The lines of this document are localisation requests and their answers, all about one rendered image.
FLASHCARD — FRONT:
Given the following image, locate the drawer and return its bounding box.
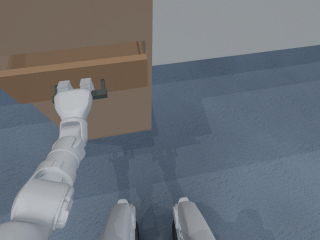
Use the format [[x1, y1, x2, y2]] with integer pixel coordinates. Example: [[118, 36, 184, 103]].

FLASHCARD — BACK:
[[0, 41, 148, 104]]

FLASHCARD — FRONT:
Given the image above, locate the robot right thigh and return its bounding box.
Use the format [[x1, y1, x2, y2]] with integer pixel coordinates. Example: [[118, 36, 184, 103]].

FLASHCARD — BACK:
[[172, 201, 216, 240]]

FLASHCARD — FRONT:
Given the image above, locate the cabinet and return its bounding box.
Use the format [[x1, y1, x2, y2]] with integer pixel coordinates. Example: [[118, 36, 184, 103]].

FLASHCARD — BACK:
[[0, 0, 153, 140]]

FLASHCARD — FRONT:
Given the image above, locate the left robot hand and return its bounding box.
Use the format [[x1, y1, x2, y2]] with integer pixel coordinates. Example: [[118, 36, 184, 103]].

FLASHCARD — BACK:
[[54, 78, 95, 121]]

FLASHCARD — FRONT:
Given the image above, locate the handle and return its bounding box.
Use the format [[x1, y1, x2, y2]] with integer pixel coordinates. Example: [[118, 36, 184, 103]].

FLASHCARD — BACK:
[[52, 79, 108, 104]]

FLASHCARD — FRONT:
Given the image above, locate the robot left upper arm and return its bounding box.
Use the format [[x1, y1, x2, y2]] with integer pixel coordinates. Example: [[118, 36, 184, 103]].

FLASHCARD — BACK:
[[0, 178, 75, 240]]

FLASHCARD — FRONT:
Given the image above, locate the left robot forearm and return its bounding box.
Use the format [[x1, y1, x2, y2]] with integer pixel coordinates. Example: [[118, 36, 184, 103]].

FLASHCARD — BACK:
[[10, 117, 88, 220]]

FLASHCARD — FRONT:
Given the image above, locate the robot right shin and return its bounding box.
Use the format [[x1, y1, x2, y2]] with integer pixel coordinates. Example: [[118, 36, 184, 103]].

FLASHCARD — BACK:
[[176, 197, 196, 240]]

